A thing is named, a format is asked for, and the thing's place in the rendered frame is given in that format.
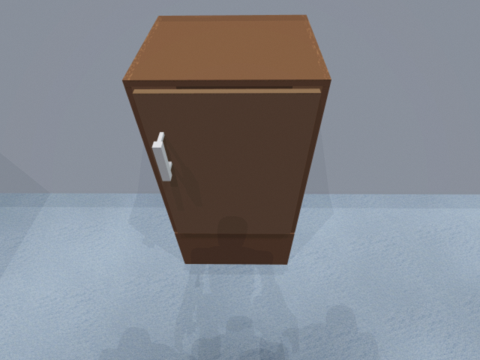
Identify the cupboard door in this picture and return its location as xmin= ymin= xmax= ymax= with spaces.
xmin=133 ymin=88 xmax=321 ymax=234

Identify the handle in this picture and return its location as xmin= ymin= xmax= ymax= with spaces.
xmin=152 ymin=132 xmax=172 ymax=182

